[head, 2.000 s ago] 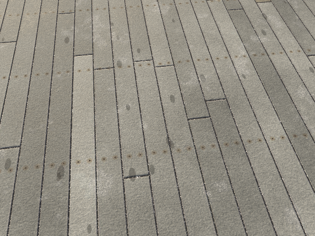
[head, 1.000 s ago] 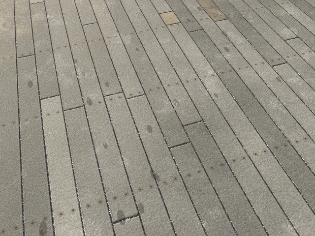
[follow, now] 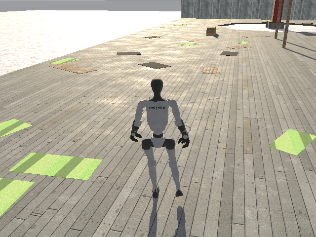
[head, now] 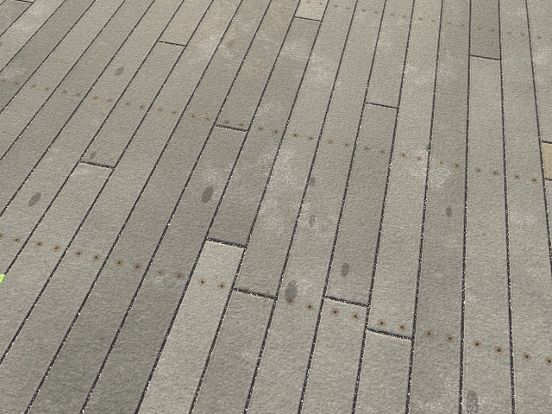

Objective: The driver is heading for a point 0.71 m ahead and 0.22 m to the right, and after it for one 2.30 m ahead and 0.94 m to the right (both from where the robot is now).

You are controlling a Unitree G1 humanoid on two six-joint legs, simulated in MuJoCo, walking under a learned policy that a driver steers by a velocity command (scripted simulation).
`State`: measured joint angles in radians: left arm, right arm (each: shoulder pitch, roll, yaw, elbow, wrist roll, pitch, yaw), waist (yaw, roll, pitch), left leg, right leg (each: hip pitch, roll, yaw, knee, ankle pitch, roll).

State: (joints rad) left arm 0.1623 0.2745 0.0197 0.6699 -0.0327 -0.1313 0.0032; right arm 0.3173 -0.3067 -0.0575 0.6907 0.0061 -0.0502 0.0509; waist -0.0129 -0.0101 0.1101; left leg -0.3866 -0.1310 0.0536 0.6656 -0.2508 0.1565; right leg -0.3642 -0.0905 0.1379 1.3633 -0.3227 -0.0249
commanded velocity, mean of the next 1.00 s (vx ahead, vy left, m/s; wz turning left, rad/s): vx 1.00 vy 0.00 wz -0.60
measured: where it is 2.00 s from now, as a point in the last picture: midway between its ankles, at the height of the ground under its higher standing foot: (445, 127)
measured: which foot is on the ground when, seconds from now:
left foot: down 0.00-0.38, up 0.40-0.80, down 0.82-1.00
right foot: up 0.00-0.34, down 0.36-0.84, up 0.86-1.00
